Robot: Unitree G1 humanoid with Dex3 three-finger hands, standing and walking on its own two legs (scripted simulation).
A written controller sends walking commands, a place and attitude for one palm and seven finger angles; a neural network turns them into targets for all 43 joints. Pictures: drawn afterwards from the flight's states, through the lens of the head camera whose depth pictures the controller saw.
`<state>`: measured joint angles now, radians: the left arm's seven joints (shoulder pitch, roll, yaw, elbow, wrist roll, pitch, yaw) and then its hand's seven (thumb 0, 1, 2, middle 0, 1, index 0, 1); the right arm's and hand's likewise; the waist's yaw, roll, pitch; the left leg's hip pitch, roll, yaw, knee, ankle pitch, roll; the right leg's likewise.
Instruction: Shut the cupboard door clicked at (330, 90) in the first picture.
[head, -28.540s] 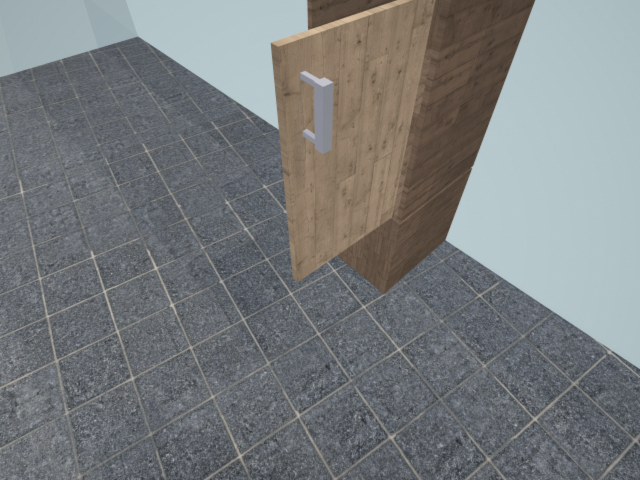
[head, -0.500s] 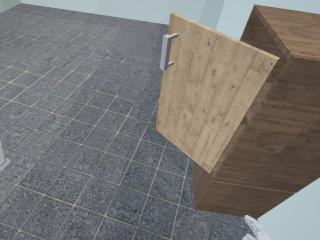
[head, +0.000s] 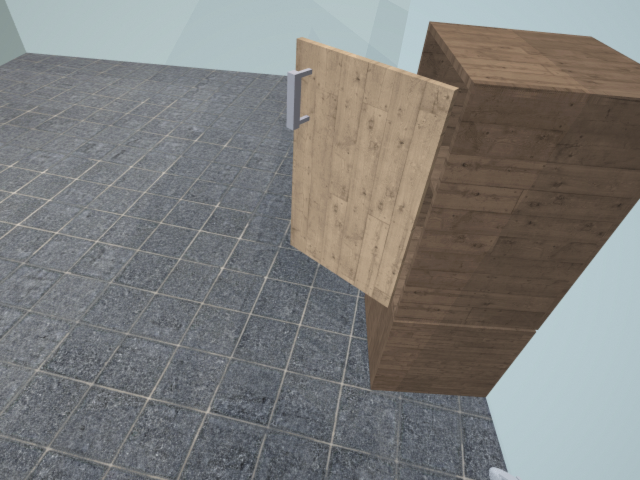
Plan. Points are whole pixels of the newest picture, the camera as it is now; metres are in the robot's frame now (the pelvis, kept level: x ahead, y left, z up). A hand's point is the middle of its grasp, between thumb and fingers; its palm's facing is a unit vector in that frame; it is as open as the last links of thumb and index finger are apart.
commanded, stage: stop stepping back and stand still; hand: left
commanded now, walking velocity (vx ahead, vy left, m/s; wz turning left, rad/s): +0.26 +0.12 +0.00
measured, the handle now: (300, 98) +0.84 +0.15 +0.14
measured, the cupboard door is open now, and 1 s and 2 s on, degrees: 52 52 52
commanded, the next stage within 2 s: let the arm hang, fingers relaxed in 1.10 s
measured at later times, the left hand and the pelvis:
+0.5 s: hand out of the picture +0.13 +0.33 +0.18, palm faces +0.56 -0.70 -0.44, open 7.4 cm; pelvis -0.05 +0.04 -0.01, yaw +2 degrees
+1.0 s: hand out of the picture +0.16 +0.36 +0.15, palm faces +0.45 -0.73 -0.51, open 7.4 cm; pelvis -0.02 +0.08 +0.00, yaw +2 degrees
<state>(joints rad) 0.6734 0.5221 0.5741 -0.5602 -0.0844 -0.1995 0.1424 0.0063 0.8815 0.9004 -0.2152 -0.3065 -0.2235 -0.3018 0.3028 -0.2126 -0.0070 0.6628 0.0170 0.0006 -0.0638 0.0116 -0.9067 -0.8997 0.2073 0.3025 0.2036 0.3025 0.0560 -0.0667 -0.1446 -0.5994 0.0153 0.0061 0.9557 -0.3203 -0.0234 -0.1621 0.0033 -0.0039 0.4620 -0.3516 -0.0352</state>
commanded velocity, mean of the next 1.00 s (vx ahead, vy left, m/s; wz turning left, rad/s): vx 0.06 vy -0.04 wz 0.00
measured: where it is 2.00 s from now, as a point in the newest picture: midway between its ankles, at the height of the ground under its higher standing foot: outside the picture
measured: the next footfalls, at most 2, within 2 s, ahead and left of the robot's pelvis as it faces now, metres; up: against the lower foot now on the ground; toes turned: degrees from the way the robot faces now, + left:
left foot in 0.14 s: -0.02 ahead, +0.17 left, +0.00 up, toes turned +9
left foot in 0.64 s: +0.04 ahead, +0.18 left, +0.00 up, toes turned +7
